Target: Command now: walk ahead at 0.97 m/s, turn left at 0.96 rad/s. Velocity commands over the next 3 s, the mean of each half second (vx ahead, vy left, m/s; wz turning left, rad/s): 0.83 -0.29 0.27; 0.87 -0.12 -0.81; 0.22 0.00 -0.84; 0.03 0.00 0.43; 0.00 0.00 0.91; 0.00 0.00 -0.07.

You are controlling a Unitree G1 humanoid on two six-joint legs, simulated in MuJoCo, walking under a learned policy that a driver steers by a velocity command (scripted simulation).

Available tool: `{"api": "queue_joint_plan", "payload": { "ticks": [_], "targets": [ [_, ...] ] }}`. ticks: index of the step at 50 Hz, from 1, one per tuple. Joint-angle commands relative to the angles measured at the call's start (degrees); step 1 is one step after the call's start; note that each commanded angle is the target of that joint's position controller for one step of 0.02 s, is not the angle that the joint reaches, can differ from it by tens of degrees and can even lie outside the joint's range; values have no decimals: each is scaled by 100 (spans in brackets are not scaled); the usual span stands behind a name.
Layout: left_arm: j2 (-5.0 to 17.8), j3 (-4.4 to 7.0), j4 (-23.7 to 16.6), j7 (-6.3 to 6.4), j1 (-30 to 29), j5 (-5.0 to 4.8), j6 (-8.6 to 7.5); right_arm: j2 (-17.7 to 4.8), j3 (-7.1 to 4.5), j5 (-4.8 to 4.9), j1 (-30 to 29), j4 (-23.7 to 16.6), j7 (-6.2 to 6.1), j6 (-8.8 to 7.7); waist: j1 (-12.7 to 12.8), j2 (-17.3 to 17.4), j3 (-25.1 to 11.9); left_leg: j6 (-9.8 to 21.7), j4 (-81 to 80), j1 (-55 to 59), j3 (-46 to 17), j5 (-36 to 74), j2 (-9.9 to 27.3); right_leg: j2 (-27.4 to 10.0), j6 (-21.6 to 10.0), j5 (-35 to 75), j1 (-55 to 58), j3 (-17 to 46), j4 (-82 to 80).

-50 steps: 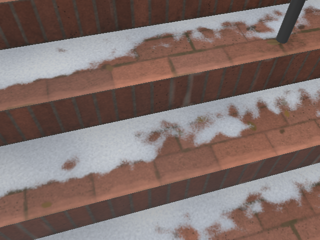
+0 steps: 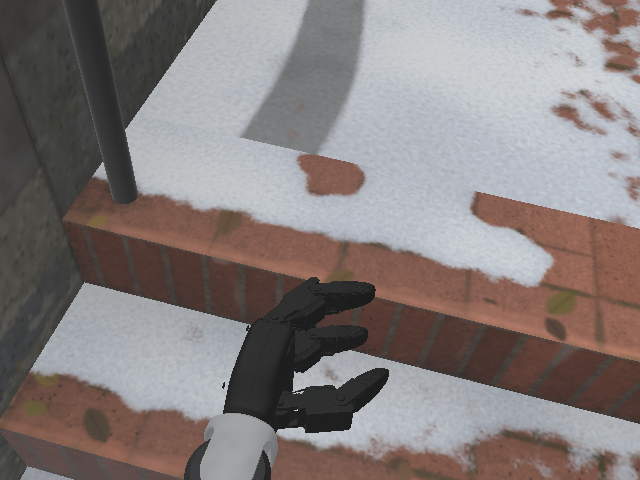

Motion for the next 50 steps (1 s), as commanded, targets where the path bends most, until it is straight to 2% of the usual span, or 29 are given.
{"api": "queue_joint_plan", "payload": {
  "ticks": [1, 2, 4, 6, 7, 10, 14, 16, 17, 18, 19, 20, 21, 22, 24, 26, 28, 29, 30, 31, 32, 35, 36, 37, 42, 44, 46, 48, 50],
  "targets": [
    [3764, 1827, 1258, 226, 5287, -224, 72, -2121, -561, -407, -3204, -1636, -53, -429, 3106, -414, -3101, -101, 4195, -2195, -209, 7002, 253, -729, -461, -1309, 8204, 2812, -3215],
    [3416, 1671, 1680, 406, 4471, -5, 202, -800, -294, -327, -3051, -2056, 179, -501, 1841, -3770, -2351, -350, 7243, -4711, 19, 351, -612, -2051, -1348, -436, 8089, 6782, -5727],
    [1000, 1087, 1853, 537, 2899, -89, 434, -421, -69, -207, -3349, -2747, 506, -310, 1049, -2026, 153, -397, 10580, -6724, 632, -933, 148, -2388, -1427, -2231, 5578, 5974, -5805],
    [202, 949, 2409, 491, 2221, -168, 456, -134, 78, -225, -2837, -2813, 521, 33, 5, -263, 1227, -283, 10433, -6586, 694, -1567, 826, -2189, -460, 207, 3980, 3158, -5380],
    [642, 1009, 2277, 342, 1622, -434, 444, 21, 183, -55, -1941, -2667, 440, 174, -490, -788, 1007, -316, 9648, -6265, 451, -2235, 1181, -1986, -258, -353, 3493, 2424, -5509],
    [1987, 1329, 1904, 200, 725, -284, 333, -537, 193, -138, -1958, -2643, 4, 388, -863, 412, 1348, -867, 7787, -3907, 1569, -433, 937, -1152, -447, -550, 852, 407, -6328],
    [2773, 1474, 1802, 44, 1907, -262, 498, -533, 365, -262, -2802, -2633, -231, 236, -172, 344, 912, -728, 4819, -3376, 2535, -901, 1283, -813, -762, 1209, 2836, 462, -6797],
    [2536, 1350, 1731, -86, 3074, -150, 588, -1455, 22, -416, -1970, -2347, -118, -40, -442, 1017, -1211, -221, 2750, 1067, 2372, 1384, 1000, -77, -33, 6296, 2840, 82, -2896],
    [2986, 1442, 1168, -217, 2629, -128, 479, -2254, -371, -423, -606, -2038, -69, -33, -1081, 1017, -2621, -100, 1457, 3455, 899, 2537, 1761, 56, 608, 4430, 1970, 433, -933],
    [2411, 1386, 848, -260, 1884, -261, 476, -2194, -460, -199, -346, -1549, -62, -2, -854, 1062, -2041, -585, 848, 3259, 591, 3300, 1791, 28, 467, 1065, 1361, 937, 295],
    [1970, 1150, 686, -192, 474, -466, 583, -1562, -337, -121, 134, -925, -97, -135, -1155, 122, 269, -589, -1895, 1316, 831, 3654, 1912, 164, 234, -476, 1370, 587, 1989],
    [1252, 920, 361, -240, 477, -447, 575, -1537, -275, -330, -232, -460, -97, -205, -520, 699, 1277, -799, -2329, 1401, 1750, 5800, 1968, 348, 57, -1481, 410, 613, 4167],
    [838, 882, 220, -283, 1001, -341, 409, -1662, -287, -611, 226, -199, -71, -272, -299, 884, 855, -781, 817, 3495, 1604, 11042, 2515, 875, 13, -2034, -2176, 1140, 6539],
    [1038, 952, 175, -317, 1799, -464, 399, -1658, -406, -903, 389, -8, -93, -187, -153, 743, -288, -177, 1657, 4646, 1179, 12024, 3190, 958, 219, -1931, -3262, 1409, 8118],
    [606, 666, -723, -356, 788, -753, 509, -1509, -485, -659, 223, 198, -276, -24, 9, 776, -693, -151, 673, 5417, 1106, 6883, 3522, -98, 177, -2474, -4959, 2038, 8234],
    [1108, 646, -1398, -487, 943, -704, 826, -1506, -297, -382, -3397, -769, -487, 157, 1970, 437, 875, -1172, -1265, 737, 2815, 5380, 2960, -1063, 330, -3030, -2058, 1462, 2742],
    [2332, 1299, -479, -352, 3336, -50, 1013, -3023, -867, -196, -4481, -1545, -722, 119, 2869, 574, -682, -752, -1310, -2956, 3004, 10271, 2155, 685, 567, 366, 5787, -241, 1757],
    [2850, 1704, 73, -93, 4676, -113, 1244, -3706, -983, -50, -4403, -1578, -648, 87, 3454, 969, -1507, -463, 320, -2048, 2687, 13119, 2565, 914, 487, -805, 6529, -65, 1487],
    [3448, 1940, 418, -18, 5018, 20, 1154, -3556, -1023, 401, -4516, -1950, -698, 182, 3537, -708, -1445, -695, 4313, -1865, 2054, 11724, 1819, 442, -624, -536, 6613, 1340, -1175],
    [3447, 1849, 803, 70, 4695, -114, 1093, -2567, -801, 359, -4085, -2116, -565, 111, 2473, -2729, -1319, -1041, 7015, -3180, 1685, 1817, 266, -90, -1074, 1461, 7312, 3324, -4626],
    [3282, 1642, 783, 317, 2882, -4, 975, -1653, -583, -51, -2420, -2147, -217, -139, 260, -5039, -2443, -517, 8634, -4730, 551, 77, 35, -581, -1439, -597, 7884, 5431, -5128],
    [2014, 1379, 1234, -229, 3354, -457, 774, -700, -158, -743, -2364, -1822, 156, -379, 436, -1005, -1411, -536, 9586, -4748, 1647, -1005, 592, 57, -582, 2562, 6341, 2275, -3318],
    [1726, 1303, 1841, -341, 3711, -335, 815, -70, 24, -664, -3075, -2106, 101, -429, 246, -962, -645, -523, 11237, -5714, 2028, -1578, 529, 150, -559, 3951, 5991, 1916, -3447],
    [1926, 1336, 1597, -332, 3068, -278, 855, -394, 82, -570, -2536, -2342, 168, -336, -257, -852, -464, -651, 11121, -6278, 2003, -1709, 616, -78, -794, 4957, 5981, 1993, -3905],
    [1748, 1382, 1933, -21, 3146, -350, 833, 302, 533, -262, -4293, -3709, -5, 2, -87, -495, 1690, -1011, 9943, -6953, 2180, -2314, 836, 49, -727, 765, 3177, 3126, -6222],
    [2095, 1657, 1572, 126, 2166, -420, 983, -340, 332, -432, -3859, -3720, -188, -63, -469, -707, 985, -951, 6195, -2993, 2564, -1289, 942, 327, -608, 3091, 1222, 2256, -6984],
    [2675, 1867, 1628, 139, 2743, -463, 820, -923, -303, -310, -2851, -3432, -455, -49, -803, -1095, -772, -1131, 5758, -352, 2771, -1074, 348, -258, -632, 7976, 2372, 3096, -6337],
    [3417, 2032, 1467, 55, 1565, -584, 742, -2139, -863, -206, -711, -2906, -653, 75, -1935, -1206, -1150, -1126, 3033, -12, 1474, -2026, 694, -27, 205, 9811, 4571, 2883, -3664],
    [1482, 1652, 1029, -236, 2422, -401, 677, -2076, -583, -385, -1506, -2467, -449, 226, -95, 3256, -978, -67, -76, -467, -2658, -57, 2251, 1319, 532, 1222, 2798, 2509, 1333]
  ]
}}
Next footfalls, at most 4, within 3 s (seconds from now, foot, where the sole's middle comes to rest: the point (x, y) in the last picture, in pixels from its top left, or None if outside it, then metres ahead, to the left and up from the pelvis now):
0.02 right None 0.18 -0.15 -0.63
0.28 left None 0.29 0.17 -0.44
0.40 left None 0.21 0.21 -0.63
0.70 right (321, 415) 0.49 -0.01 -0.46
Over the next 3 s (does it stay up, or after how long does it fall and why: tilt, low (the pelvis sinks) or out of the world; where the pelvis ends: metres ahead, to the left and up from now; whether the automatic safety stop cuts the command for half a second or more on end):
stays up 0.82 -0.10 0.49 its command is cut before an obstacle after 0.1 s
